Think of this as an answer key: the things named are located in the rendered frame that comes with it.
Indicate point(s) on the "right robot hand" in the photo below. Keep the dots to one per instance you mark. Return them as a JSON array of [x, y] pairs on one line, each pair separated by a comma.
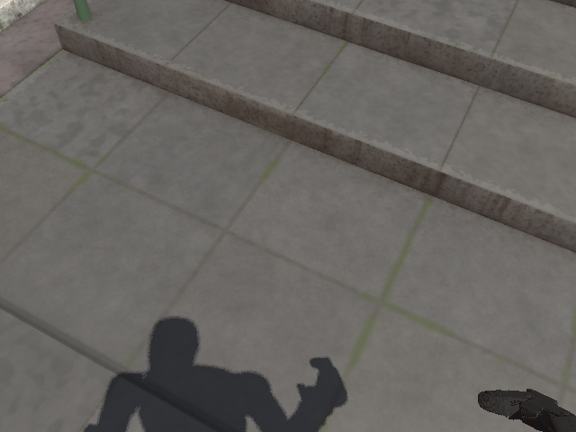
[[532, 407]]

